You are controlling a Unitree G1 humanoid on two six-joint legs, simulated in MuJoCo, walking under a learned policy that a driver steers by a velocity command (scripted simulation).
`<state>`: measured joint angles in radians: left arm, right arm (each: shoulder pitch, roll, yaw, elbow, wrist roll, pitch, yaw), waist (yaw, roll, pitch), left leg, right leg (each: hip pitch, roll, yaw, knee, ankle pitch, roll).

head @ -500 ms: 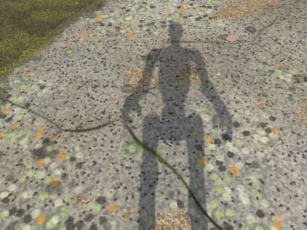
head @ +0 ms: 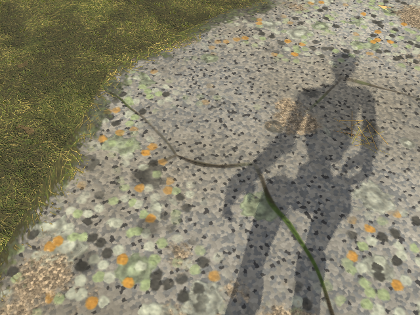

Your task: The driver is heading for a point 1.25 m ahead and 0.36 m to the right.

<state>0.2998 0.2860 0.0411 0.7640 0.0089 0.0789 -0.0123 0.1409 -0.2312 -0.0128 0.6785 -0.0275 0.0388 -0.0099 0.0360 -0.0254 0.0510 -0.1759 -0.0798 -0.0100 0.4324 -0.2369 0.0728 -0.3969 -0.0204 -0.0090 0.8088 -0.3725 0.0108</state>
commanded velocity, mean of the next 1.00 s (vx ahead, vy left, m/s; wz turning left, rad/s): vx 0.19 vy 0.00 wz -0.38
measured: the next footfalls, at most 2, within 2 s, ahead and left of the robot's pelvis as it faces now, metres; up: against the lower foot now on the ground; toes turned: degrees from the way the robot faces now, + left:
right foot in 0.16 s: +0.01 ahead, -0.10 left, +0.00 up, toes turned -8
left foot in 0.66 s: +0.13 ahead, +0.04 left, +0.00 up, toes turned -43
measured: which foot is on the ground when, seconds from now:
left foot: down 0.00-0.16, up 0.18-0.64, down 0.66-0.98, up 1.00-1.00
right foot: up 0.00-0.14, down 0.16-0.66, up 0.68-0.96, down 0.98-1.00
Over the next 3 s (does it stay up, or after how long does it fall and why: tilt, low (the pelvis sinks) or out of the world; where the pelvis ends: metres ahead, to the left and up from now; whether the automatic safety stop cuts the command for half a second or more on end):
stays up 1.46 -0.28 -0.01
